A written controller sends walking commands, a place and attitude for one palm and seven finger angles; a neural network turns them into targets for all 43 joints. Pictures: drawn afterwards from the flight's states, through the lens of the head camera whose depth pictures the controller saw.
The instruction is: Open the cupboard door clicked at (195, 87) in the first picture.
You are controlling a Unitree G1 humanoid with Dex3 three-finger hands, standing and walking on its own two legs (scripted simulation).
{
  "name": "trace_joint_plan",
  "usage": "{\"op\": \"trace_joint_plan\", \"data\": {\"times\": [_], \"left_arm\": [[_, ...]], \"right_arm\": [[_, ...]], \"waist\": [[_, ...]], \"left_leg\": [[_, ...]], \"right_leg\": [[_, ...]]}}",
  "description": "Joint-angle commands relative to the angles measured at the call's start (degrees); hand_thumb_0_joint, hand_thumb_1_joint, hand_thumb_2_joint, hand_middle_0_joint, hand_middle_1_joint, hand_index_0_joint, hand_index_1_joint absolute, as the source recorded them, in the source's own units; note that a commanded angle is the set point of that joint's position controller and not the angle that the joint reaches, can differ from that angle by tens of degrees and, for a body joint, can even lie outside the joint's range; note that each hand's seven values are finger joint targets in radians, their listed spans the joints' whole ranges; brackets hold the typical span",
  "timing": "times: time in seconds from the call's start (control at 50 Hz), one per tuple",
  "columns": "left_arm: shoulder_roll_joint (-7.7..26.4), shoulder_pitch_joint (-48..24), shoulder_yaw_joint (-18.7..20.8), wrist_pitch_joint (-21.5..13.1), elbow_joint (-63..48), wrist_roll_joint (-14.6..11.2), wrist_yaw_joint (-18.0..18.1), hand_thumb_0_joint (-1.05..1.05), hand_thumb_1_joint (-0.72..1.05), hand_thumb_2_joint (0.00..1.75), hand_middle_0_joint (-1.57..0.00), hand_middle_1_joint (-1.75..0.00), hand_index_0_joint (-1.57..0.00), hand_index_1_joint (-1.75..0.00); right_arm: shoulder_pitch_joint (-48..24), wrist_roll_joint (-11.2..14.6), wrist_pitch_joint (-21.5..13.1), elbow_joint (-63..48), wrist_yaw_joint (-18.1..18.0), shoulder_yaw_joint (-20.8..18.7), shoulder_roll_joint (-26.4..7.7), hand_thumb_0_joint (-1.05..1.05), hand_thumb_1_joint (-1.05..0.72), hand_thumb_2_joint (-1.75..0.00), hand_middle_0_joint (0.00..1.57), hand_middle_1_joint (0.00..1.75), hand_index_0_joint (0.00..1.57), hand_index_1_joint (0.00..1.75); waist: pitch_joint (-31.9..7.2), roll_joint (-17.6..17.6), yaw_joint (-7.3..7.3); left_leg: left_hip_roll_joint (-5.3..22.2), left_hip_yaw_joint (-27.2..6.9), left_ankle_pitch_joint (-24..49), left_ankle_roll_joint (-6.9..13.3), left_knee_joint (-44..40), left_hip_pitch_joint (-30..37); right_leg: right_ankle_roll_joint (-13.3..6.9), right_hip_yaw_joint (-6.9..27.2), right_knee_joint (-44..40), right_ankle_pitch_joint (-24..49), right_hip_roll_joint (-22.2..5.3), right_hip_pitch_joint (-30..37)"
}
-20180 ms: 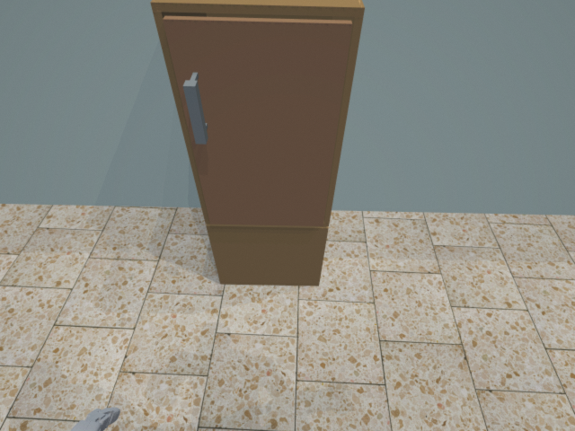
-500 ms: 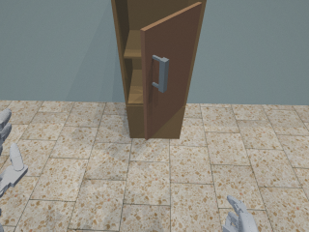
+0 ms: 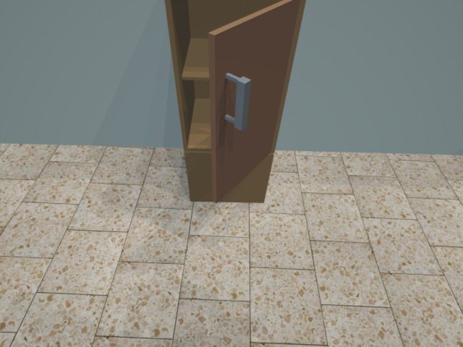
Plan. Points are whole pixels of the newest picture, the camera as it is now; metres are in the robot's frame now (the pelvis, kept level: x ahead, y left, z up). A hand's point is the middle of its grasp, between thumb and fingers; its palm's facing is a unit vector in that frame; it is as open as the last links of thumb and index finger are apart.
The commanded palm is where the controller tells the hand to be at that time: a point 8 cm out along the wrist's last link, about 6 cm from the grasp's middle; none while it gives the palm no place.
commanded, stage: let the arm hang, fingers relaxed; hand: left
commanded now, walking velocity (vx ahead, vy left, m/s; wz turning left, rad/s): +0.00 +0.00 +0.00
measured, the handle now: (235, 101) +0.66 +0.01 +0.07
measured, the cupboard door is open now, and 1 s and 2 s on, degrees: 51 51 51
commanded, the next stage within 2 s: look to check the result in 0.82 s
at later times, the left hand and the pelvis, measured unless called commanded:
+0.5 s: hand out of the picture -0.04 +0.16 -0.16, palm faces +0.03 -0.97 -0.23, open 7.4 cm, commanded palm none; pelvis +0.01 -0.01 +0.01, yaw +0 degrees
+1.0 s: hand out of the picture +0.01 +0.14 -0.16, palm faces +0.03 -0.98 -0.19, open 7.4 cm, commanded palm none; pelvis +0.04 -0.02 +0.01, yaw -1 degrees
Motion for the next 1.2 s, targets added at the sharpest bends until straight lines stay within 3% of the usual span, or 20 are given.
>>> {"op": "trace_joint_plan", "data": {"times": [0.0,0.04,0.08,0.14,0.28,0.52,0.58,0.78,1.1,1.18], "left_arm": [[9.72,1.46,2.73,-2.96,2.79,-0.73,1.27,0.00,0.90,0.90,-0.20,-0.30,-0.20,-0.30],[7.68,4.03,3.14,-3.03,7.33,-0.93,1.31,0.00,0.90,0.90,-0.20,-0.30,-0.20,-0.30],[7.41,5.51,2.63,-3.10,10.81,-1.14,1.25,0.00,0.90,0.90,-0.20,-0.30,-0.20,-0.30],[5.66,6.29,2.20,-3.33,14.48,-1.07,1.30,0.00,0.90,0.90,-0.20,-0.30,-0.20,-0.30],[2.98,8.26,1.46,-3.69,19.47,-1.20,2.05,0.00,0.90,0.90,-0.20,-0.30,-0.20,-0.30],[1.22,9.14,1.41,-4.00,21.11,-1.27,2.91,0.00,0.90,0.90,-0.20,-0.30,-0.20,-0.30],[0.82,8.73,1.57,-4.13,20.92,-1.31,2.93,0.00,0.90,0.90,-0.20,-0.30,-0.20,-0.30],[0.24,7.92,2.05,-4.30,20.68,-1.47,2.93,0.00,0.90,0.90,-0.20,-0.30,-0.20,-0.30],[0.35,8.25,2.01,-4.33,20.93,-1.40,3.13,0.00,0.90,0.90,-0.20,-0.30,-0.20,-0.30],[0.72,8.11,1.93,-4.34,20.91,-1.43,3.14,0.00,0.90,0.90,-0.20,-0.30,-0.20,-0.30]], "right_arm": [[-0.25,-0.01,-0.09,-0.70,-0.60,-0.91,-4.90,0.00,-0.90,-0.90,0.20,0.30,0.20,0.30],[1.07,-0.08,0.09,1.25,-1.04,-1.01,-3.48,0.00,-0.90,-0.90,0.20,0.30,0.20,0.30],[2.38,0.12,0.38,3.01,-1.27,-1.11,-3.04,0.00,-0.90,-0.90,0.20,0.30,0.20,0.30],[5.53,0.38,0.56,5.17,-1.67,-1.52,-2.38,0.00,-0.90,-0.90,0.20,0.30,0.20,0.30],[9.09,0.50,0.71,9.29,-1.89,-1.63,-0.35,0.00,-0.90,-0.90,0.20,0.30,0.20,0.30],[9.71,0.43,0.52,12.32,-1.77,-1.00,3.49,0.00,-0.90,-0.90,0.20,0.30,0.20,0.30],[9.69,0.33,0.36,12.55,-1.86,-0.91,3.77,0.00,-0.90,-0.90,0.20,0.30,0.20,0.30],[9.46,0.38,-0.33,12.46,-2.48,-0.91,3.82,0.00,-0.90,-0.90,0.20,0.30,0.20,0.30],[7.96,0.62,-0.27,12.43,-2.70,-0.95,2.88,0.00,-0.90,-0.90,0.20,0.30,0.20,0.30],[7.58,0.58,-0.34,12.57,-2.70,-0.86,2.59,0.00,-0.90,-0.90,0.20,0.30,0.20,0.30]], "waist": [[0.37,9.31,2.05],[-0.39,12.90,2.36],[-0.89,14.03,2.47],[-0.42,6.13,1.89],[3.49,-2.13,1.29],[7.03,-2.22,1.64],[7.39,-0.15,1.58],[4.22,2.11,1.92],[3.01,-1.40,2.07],[3.13,-0.76,1.96]], "left_leg": [[6.11,-9.54,-4.66,-0.30,-9.61,5.34],[6.20,-9.75,-8.53,-0.34,-11.38,4.93],[6.12,-9.84,-10.78,-0.44,-12.23,5.51],[6.57,-9.50,-9.69,-0.31,-11.84,7.37],[6.47,-8.04,-5.77,-0.19,-10.79,10.19],[5.71,-5.58,-1.25,-0.39,-9.58,9.61],[5.63,-5.34,-0.37,-0.54,-9.56,9.68],[6.18,-5.43,5.03,-0.45,-9.19,10.50],[6.57,-5.04,9.17,-0.15,-8.53,13.48],[6.49,-4.74,10.14,-0.17,-8.65,13.93]], "right_leg": [[-2.61,6.64,-10.59,0.24,-5.51,-4.14],[-2.89,6.28,-11.06,0.87,-5.39,-2.07],[-3.00,5.91,-11.51,1.37,-5.26,-1.36],[-2.87,5.54,-13.03,1.09,-5.35,-2.44],[-2.82,5.87,-15.03,-1.05,-5.88,-6.64],[-2.46,6.55,-15.43,0.59,-6.59,-7.19],[-2.47,6.69,-15.30,1.85,-6.58,-6.95],[-2.12,5.95,-14.28,9.86,-6.48,-1.65],[-1.37,5.59,-14.50,15.66,-6.53,0.14],[-1.27,5.69,-14.36,17.81,-6.75,0.77]]}}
